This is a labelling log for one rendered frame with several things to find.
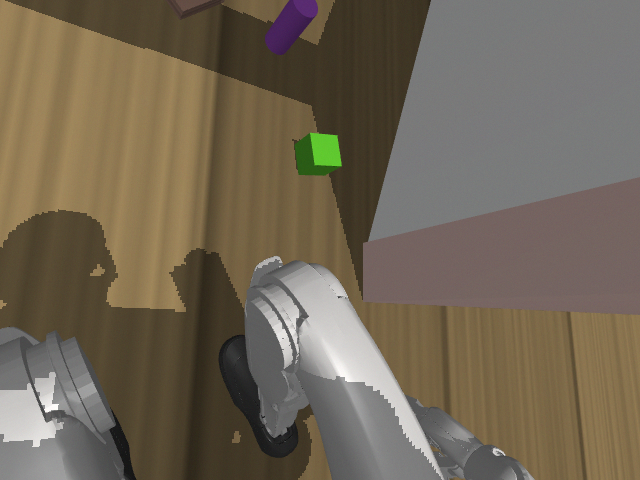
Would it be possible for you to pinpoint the left robot foot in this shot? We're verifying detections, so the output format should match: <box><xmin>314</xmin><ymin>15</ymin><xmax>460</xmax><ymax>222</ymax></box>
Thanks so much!
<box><xmin>109</xmin><ymin>409</ymin><xmax>137</xmax><ymax>480</ymax></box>

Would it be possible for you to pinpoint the right robot foot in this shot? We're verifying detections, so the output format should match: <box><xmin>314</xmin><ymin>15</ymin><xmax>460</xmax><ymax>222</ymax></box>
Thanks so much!
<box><xmin>219</xmin><ymin>335</ymin><xmax>298</xmax><ymax>458</ymax></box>

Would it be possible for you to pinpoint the right robot arm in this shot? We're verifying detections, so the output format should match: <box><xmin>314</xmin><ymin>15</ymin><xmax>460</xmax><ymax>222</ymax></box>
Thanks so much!
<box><xmin>463</xmin><ymin>445</ymin><xmax>535</xmax><ymax>480</ymax></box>

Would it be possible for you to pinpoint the right robot hand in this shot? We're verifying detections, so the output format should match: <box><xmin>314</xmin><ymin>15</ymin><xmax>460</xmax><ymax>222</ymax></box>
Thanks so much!
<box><xmin>404</xmin><ymin>394</ymin><xmax>484</xmax><ymax>480</ymax></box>

